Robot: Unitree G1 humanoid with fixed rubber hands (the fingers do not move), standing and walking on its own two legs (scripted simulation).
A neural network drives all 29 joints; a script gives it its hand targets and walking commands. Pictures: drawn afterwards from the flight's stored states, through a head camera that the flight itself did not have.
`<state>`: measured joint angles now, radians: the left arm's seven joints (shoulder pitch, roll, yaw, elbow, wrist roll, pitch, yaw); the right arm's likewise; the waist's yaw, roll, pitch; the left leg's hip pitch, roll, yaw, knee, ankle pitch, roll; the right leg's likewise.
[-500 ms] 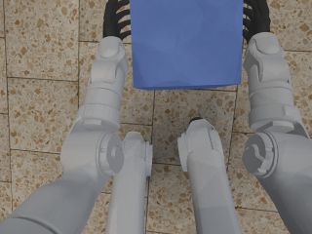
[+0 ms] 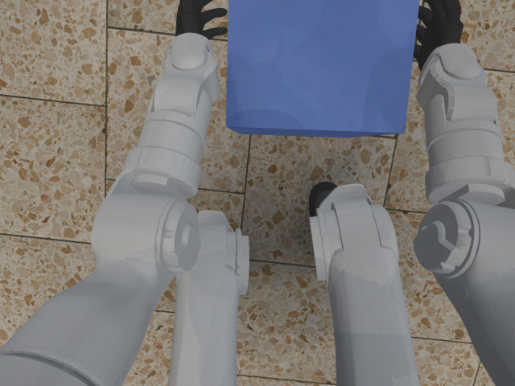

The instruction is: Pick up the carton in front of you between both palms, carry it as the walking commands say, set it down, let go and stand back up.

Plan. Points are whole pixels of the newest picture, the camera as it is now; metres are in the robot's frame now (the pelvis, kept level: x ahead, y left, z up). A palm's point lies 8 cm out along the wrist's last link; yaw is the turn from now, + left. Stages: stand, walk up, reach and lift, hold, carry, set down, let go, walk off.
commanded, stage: set down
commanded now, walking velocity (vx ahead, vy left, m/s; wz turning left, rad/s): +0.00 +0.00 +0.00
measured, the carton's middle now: (304, 66) +0.49 -0.13 -0.25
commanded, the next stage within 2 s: none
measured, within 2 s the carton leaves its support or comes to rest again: rests again in 0.28 s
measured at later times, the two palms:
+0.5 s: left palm (190, 40) +0.53 +0.03 -0.18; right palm (425, 51) +0.47 -0.27 -0.19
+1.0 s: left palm (182, 58) +0.52 +0.05 -0.23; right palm (451, 66) +0.45 -0.33 -0.22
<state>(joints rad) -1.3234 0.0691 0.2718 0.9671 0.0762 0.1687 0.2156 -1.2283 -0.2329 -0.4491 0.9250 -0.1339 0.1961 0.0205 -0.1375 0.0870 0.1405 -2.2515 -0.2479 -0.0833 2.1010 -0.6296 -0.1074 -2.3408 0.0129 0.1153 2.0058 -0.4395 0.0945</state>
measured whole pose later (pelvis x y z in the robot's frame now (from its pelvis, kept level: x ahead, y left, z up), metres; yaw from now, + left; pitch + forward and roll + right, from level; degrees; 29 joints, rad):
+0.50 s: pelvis +0.00 +0.00 -0.01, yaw +0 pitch +41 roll +0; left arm -1.39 0.14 0.26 1.09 0.07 0.12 0.14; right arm -1.30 -0.27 -0.43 1.04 -0.12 0.14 0.07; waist -0.14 0.10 0.23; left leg -2.25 -0.22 -0.06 2.15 -0.62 -0.09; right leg -2.33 -0.02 0.10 2.06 -0.44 0.07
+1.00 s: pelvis -0.01 -0.01 -0.02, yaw -1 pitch +37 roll +1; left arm -1.39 0.27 0.01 1.05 -0.16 0.05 0.14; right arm -1.33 -0.46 -0.28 1.22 0.18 -0.06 0.00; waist -0.11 0.04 0.41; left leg -2.20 -0.14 -0.06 2.20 -0.64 -0.09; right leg -2.30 -0.05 0.05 2.10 -0.44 0.02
